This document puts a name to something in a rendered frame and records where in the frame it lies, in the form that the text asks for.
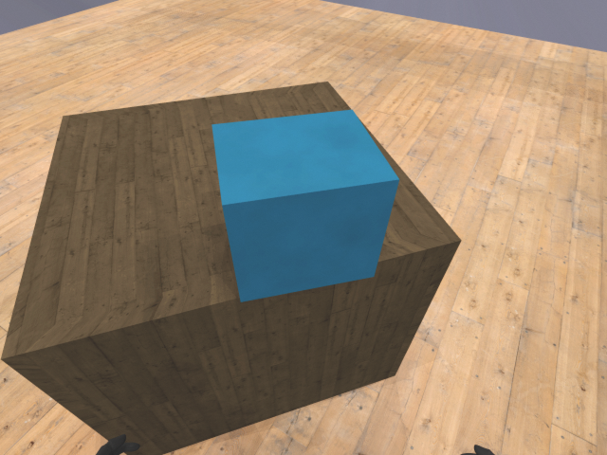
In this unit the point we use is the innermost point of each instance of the carton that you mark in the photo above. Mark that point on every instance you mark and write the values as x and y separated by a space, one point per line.
306 200

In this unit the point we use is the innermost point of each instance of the robot left hand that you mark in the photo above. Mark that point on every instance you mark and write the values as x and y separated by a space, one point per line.
116 446

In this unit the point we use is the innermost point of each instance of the pedestal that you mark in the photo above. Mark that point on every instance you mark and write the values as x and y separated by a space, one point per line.
128 311

